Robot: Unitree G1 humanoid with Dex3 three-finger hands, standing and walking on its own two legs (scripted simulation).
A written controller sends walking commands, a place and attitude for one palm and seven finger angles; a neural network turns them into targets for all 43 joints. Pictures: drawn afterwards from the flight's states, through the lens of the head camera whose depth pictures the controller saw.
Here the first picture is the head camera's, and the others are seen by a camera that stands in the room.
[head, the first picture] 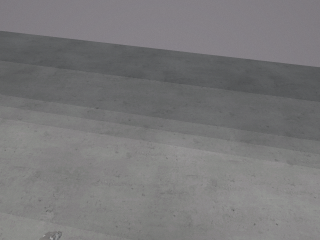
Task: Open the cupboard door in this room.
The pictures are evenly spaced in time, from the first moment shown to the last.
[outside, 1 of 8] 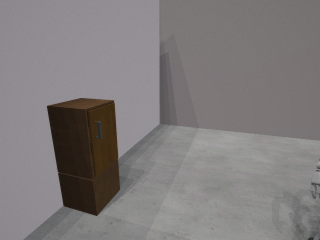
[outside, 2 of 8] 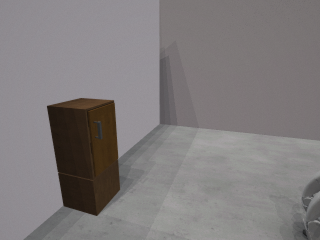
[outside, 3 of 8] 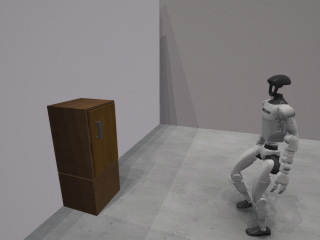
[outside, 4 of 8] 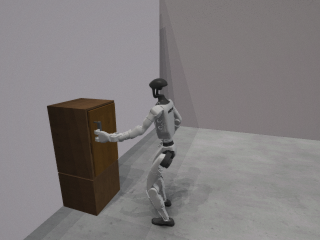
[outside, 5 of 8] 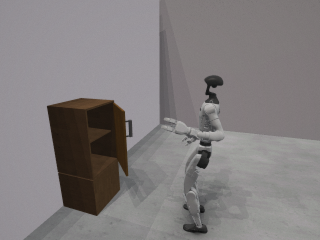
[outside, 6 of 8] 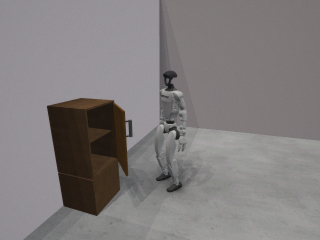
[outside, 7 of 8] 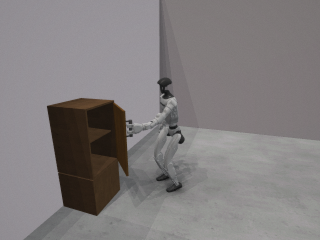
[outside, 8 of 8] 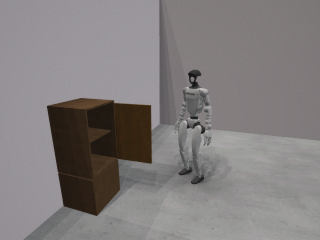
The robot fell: no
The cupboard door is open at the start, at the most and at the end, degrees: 0 94 93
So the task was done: yes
